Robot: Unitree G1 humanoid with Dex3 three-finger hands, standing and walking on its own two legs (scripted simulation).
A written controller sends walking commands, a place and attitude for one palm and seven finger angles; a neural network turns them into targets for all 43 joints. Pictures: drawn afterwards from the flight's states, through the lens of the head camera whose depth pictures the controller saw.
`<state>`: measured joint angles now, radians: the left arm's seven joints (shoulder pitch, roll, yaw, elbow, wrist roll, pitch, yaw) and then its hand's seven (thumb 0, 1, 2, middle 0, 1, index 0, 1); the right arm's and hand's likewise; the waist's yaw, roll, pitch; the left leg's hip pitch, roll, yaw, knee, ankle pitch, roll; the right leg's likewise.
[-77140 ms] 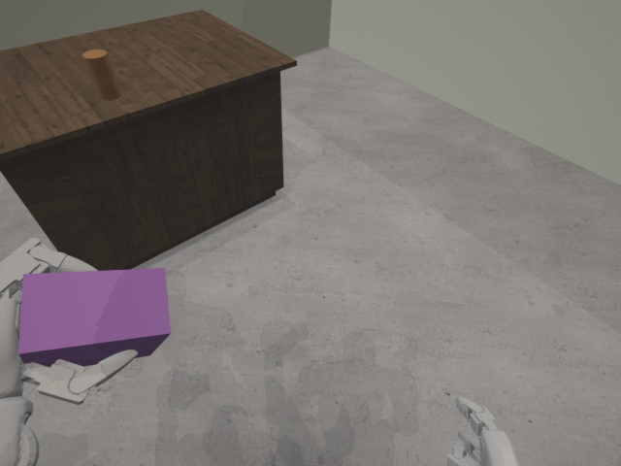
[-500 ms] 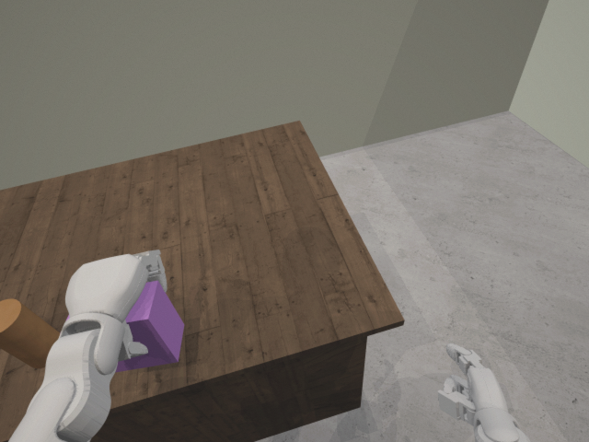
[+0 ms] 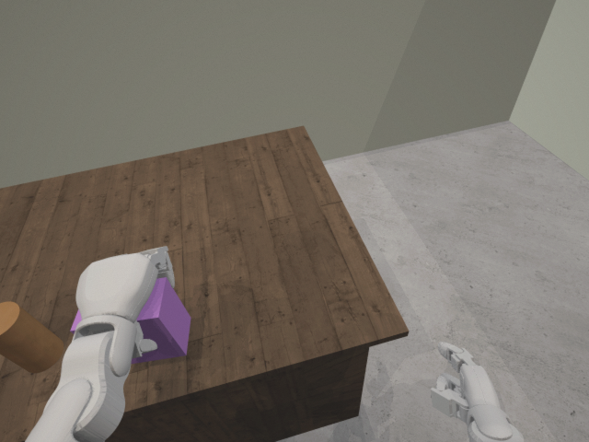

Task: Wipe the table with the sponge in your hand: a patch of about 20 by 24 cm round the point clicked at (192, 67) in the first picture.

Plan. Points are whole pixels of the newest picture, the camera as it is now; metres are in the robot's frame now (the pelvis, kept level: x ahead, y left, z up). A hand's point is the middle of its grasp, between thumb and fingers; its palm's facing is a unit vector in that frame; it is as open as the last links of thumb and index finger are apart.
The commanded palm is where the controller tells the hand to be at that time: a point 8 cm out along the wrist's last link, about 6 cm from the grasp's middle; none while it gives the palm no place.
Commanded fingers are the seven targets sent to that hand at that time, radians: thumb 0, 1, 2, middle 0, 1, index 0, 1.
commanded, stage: move the sponge above the wiping area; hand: left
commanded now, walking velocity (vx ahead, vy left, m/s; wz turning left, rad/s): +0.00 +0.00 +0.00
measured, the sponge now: (142, 329) +0.23 +0.28 +0.02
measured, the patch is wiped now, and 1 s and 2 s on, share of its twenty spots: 0.00 0.00 0.00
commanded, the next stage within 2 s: lower the sponge onto the table in 1.36 s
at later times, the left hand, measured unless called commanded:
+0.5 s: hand (151, 301) +0.26 +0.26 +0.06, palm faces +0.02 -0.07 -1.00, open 10.2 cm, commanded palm +0.23 +0.25 +0.11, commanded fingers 0.00 0.10 1.30 -1.20 -1.60 -1.20 -1.60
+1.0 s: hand (163, 306) +0.26 +0.25 +0.04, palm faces -0.04 -0.09 -1.00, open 10.2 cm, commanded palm +0.24 +0.25 +0.10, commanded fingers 0.00 0.10 1.30 -1.20 -1.60 -1.20 -1.60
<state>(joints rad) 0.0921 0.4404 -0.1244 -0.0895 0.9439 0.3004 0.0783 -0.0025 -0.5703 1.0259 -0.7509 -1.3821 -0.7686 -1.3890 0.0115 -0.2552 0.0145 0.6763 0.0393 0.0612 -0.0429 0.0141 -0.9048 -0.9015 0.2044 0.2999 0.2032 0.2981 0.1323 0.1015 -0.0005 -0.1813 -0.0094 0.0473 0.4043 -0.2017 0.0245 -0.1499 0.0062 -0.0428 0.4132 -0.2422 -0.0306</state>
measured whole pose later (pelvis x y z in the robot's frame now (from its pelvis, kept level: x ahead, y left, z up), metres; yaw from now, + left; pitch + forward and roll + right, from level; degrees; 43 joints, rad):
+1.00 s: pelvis +0.00 -0.02 +0.00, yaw +0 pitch +0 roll +1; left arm 0.00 0.38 -0.15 0.14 0.94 0.39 0.14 0.00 -0.57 1.02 -0.75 -1.39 -0.77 -1.39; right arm 0.03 -0.27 0.00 0.70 0.07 0.09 -0.04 0.01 -0.91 -0.90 0.20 0.30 0.20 0.30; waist 0.10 0.10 -0.02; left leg -0.20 0.01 0.05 0.42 -0.21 0.01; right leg -0.18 0.02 -0.04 0.45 -0.26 -0.05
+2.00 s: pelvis +0.00 +0.00 +0.00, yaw +0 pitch +0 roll +0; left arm 0.01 0.36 -0.17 0.13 0.95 0.37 0.13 0.00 -0.57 1.02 -0.75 -1.39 -0.77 -1.40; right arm 0.03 -0.25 0.01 0.70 0.06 0.09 -0.03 0.01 -0.90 -0.90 0.21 0.30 0.20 0.30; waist 0.10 0.09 -0.02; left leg -0.21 -0.01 0.05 0.41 -0.20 0.03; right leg -0.18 0.01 -0.04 0.42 -0.24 -0.03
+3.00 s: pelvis -0.01 -0.01 -0.01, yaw +0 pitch +2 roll +0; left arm -0.03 0.34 -0.14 0.32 0.98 0.29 0.23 0.00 -0.58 1.03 -0.76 -1.39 -0.78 -1.40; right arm 0.07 -0.26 -0.03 0.72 0.07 0.08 -0.04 0.01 -0.91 -0.90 0.20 0.30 0.20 0.30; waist 0.10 0.08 -0.05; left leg -0.30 0.00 0.03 0.49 -0.23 0.01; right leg -0.27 0.02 -0.05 0.50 -0.27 -0.04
